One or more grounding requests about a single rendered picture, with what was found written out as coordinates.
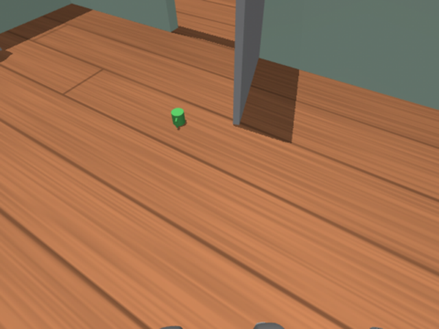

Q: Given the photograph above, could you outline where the mug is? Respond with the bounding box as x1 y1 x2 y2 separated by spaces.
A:
171 108 185 128

